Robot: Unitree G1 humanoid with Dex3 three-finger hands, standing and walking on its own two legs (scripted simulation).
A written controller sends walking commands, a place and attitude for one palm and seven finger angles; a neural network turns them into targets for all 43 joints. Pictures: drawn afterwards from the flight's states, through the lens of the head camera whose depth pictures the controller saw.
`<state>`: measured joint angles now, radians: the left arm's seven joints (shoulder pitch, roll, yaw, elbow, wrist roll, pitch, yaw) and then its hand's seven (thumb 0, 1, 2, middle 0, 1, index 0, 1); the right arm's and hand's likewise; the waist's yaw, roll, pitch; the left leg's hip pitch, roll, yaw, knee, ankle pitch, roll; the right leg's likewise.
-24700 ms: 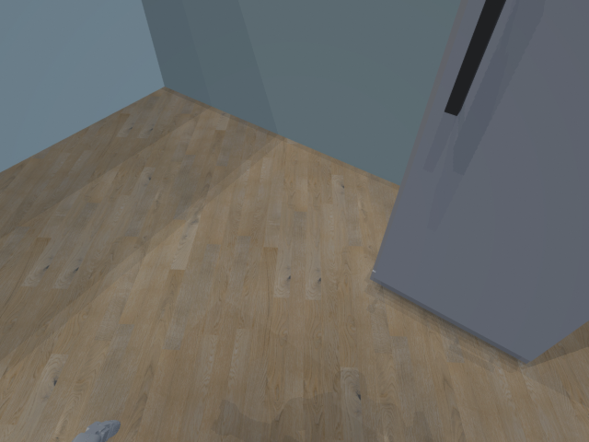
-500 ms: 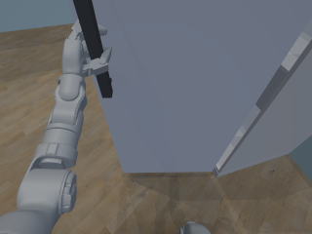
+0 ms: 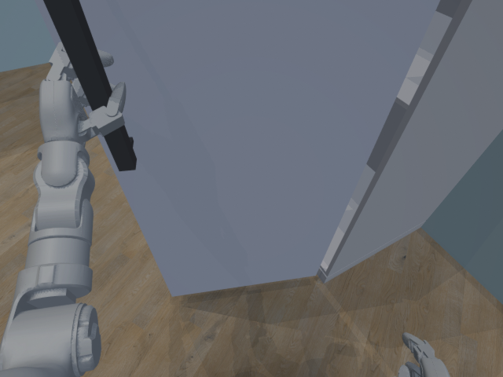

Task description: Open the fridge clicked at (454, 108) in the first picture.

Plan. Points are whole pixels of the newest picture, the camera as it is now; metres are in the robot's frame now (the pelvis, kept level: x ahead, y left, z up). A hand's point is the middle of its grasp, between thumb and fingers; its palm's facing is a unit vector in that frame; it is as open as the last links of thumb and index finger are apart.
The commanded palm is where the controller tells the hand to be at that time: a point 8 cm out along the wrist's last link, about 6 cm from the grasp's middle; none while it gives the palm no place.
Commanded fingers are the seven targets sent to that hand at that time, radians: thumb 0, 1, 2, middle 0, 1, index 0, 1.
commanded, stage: stop walking and hold the door back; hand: left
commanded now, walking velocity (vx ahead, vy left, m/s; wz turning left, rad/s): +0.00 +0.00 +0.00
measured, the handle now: (91, 57) +0.48 +0.19 +0.27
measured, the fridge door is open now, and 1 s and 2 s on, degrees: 70 72 72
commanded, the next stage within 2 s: loosen the grip on the handle in 0.30 s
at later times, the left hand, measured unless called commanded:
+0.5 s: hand (108, 120) +0.41 +0.17 +0.22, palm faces +0.13 -0.97 -0.21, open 7.4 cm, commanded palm +0.36 +0.22 +0.20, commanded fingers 0.00 0.17 0.55 -0.45 -1.40 -0.45 -1.40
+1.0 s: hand (109, 119) +0.41 +0.17 +0.21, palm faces +0.13 -0.98 -0.17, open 14.3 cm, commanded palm +0.38 +0.23 +0.21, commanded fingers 0.00 -0.55 0.20 -0.25 -1.15 -0.25 -1.15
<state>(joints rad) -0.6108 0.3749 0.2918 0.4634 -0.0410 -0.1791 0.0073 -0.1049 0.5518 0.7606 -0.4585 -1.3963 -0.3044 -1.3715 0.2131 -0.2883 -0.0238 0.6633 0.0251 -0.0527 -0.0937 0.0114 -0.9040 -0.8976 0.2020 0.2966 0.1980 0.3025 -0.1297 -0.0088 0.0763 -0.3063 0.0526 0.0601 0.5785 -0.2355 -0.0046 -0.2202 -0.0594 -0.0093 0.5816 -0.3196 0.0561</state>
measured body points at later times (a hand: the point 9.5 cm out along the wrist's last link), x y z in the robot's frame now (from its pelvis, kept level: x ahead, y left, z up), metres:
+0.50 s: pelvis -0.01 +0.00 +0.00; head +0.01 +0.01 +0.45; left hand +0.39 +0.22 +0.23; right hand +0.13 -0.23 -0.09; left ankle +0.05 +0.12 -0.73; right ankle -0.01 -0.13 -0.73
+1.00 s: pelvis +0.01 -0.03 +0.00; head +0.03 -0.03 +0.45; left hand +0.40 +0.22 +0.22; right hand +0.07 -0.30 -0.12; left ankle +0.05 +0.12 -0.73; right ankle -0.01 -0.13 -0.73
